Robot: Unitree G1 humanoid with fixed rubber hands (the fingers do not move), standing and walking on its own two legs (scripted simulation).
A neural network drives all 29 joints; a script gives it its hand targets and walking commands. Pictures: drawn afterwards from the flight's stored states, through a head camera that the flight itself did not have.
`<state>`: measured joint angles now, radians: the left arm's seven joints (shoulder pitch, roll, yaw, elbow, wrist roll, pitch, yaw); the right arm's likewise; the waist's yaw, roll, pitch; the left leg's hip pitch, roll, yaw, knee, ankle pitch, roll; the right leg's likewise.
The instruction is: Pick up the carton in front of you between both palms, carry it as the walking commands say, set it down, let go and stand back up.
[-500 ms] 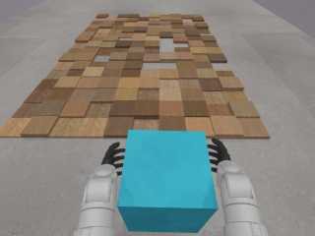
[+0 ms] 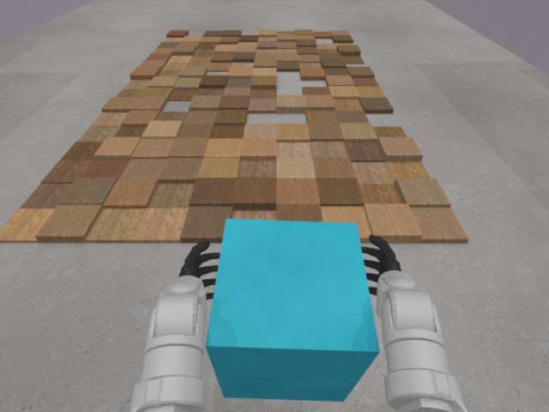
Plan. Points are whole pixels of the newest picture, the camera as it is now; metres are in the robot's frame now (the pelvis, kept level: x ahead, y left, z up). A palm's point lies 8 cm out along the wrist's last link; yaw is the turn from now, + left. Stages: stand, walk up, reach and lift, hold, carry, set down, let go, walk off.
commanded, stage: hold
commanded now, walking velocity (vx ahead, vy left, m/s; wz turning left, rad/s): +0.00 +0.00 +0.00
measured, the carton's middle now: (287, 314) +0.30 +0.00 -0.03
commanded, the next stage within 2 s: carry in 0.08 s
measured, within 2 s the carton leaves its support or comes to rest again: neither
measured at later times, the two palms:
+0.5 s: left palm (206, 223) +0.39 +0.13 +0.10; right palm (389, 220) +0.39 -0.17 +0.10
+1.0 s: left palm (250, 145) +0.66 +0.08 +0.07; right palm (381, 147) +0.66 -0.22 +0.07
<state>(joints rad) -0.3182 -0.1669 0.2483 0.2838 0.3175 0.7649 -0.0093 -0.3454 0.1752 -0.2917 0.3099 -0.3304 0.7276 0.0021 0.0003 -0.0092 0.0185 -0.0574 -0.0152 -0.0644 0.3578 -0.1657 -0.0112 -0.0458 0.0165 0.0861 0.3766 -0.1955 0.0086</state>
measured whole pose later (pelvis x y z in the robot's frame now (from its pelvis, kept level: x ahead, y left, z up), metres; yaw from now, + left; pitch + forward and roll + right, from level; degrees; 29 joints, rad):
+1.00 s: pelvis +0.41 -0.06 -0.03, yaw -1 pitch +4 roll -1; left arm -0.08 -0.13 0.05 -0.45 0.06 1.23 0.12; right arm -0.08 0.13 -0.09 -0.47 -0.06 1.23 -0.14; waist 0.00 0.04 -0.11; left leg -0.17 0.13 0.09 0.91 -0.48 -0.03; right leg -0.48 -0.06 -0.27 0.61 -0.18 -0.10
